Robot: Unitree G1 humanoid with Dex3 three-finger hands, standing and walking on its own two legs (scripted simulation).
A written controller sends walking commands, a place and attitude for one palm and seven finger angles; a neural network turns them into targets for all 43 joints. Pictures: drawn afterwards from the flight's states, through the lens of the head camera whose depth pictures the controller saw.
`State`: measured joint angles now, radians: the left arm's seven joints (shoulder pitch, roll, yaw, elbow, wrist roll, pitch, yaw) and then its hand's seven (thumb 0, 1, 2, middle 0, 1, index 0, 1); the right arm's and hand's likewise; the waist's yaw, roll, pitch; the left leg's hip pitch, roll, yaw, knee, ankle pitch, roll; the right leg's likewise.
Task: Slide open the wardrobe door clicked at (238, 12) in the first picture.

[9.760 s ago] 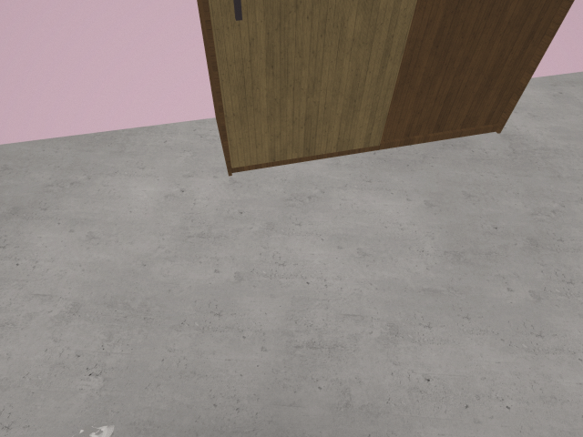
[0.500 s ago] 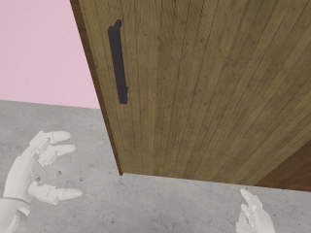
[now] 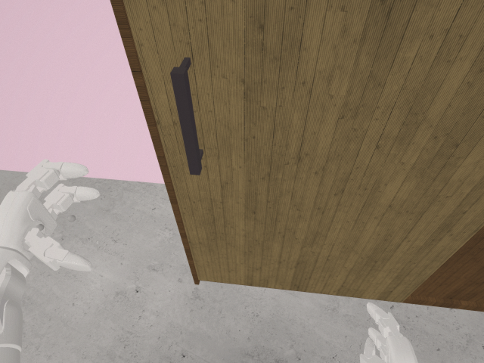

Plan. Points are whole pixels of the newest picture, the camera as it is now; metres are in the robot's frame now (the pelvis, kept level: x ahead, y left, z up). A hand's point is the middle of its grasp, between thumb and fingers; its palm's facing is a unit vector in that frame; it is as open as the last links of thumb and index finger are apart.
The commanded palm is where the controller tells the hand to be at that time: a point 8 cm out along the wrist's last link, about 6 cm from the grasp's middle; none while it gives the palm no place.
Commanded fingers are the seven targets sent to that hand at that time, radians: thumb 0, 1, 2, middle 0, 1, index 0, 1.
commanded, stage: raise the hand with hooked fingers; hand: left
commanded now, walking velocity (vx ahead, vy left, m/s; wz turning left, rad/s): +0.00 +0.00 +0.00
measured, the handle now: (191, 121) +0.52 +0.16 +0.13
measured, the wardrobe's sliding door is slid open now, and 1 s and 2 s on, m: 0.00 0.00 0.00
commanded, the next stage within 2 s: move the hooked fingers beside the handle in 0.50 s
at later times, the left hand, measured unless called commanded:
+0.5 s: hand (79, 218) +0.27 +0.27 +0.13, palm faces +0.06 -1.00 -0.05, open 14.0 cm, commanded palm +0.24 +0.31 +0.14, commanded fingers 0.00 -0.50 0.30 -0.30 -1.20 -0.30 -1.20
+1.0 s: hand (103, 195) +0.32 +0.26 +0.13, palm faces +0.02 -1.00 -0.02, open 14.0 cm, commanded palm +0.29 +0.30 +0.13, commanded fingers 0.00 -0.50 0.30 -0.30 -1.20 -0.30 -1.20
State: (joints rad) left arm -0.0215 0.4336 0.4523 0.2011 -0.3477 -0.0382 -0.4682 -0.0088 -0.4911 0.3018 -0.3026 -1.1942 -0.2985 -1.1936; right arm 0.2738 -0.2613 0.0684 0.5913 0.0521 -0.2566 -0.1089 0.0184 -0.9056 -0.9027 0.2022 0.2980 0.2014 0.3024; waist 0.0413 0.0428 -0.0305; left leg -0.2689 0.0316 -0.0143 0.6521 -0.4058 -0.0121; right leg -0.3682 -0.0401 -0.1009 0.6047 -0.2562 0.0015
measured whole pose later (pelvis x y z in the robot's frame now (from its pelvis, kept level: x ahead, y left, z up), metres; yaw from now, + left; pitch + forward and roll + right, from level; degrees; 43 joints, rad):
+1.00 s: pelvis -0.01 +0.00 +0.00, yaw -1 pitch +2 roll +0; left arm -0.22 0.42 0.42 0.41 -0.30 -0.04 -0.44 -0.01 -0.50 0.30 -0.30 -1.20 -0.30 -1.20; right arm 0.28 -0.26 0.06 0.59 0.05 -0.23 -0.12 0.02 -0.91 -0.90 0.20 0.30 0.20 0.30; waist 0.02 0.03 -0.02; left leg -0.27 0.03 0.01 0.61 -0.37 -0.01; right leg -0.38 -0.04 -0.08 0.58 -0.23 0.00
